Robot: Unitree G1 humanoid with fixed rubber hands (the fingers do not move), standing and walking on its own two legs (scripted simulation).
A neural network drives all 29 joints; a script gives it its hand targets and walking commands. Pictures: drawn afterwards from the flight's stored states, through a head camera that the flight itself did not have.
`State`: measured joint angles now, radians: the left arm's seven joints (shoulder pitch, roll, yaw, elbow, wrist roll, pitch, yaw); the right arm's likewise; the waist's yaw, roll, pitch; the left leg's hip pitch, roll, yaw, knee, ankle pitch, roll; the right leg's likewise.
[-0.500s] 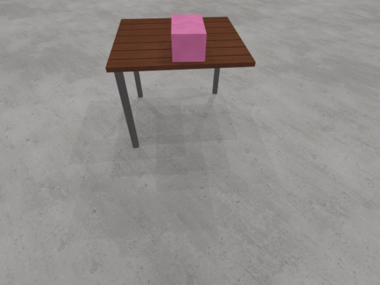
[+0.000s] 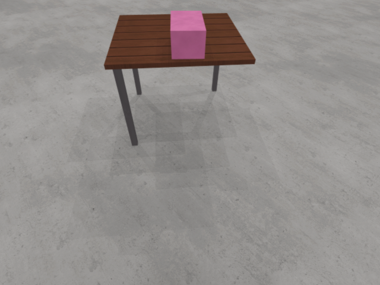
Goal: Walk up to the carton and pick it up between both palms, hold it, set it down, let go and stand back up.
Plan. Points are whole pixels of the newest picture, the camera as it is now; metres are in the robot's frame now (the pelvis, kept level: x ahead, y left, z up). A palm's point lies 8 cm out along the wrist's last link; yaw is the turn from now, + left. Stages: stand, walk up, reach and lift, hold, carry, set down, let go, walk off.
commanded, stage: stand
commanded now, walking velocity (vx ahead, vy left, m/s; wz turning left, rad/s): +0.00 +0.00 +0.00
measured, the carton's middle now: (187, 33) +1.39 +0.03 -0.04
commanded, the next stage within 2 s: walk up in 1.26 s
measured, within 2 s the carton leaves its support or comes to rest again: neither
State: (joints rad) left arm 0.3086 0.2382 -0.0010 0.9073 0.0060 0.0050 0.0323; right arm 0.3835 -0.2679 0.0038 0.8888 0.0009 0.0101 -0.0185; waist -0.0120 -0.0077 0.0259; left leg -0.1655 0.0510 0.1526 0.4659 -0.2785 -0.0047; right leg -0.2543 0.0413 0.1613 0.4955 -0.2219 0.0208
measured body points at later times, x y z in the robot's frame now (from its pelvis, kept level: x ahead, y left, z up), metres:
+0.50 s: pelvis +0.00 +0.00 +0.00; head +0.01 +0.00 +0.45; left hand +0.05 +0.26 -0.14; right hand +0.01 -0.26 -0.14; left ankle -0.02 +0.12 -0.74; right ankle +0.03 -0.13 -0.74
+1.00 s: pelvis +0.00 +0.00 +0.00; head +0.01 +0.00 +0.45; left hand +0.04 +0.25 -0.14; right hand +0.00 -0.26 -0.14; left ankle -0.02 +0.12 -0.74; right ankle +0.03 -0.13 -0.74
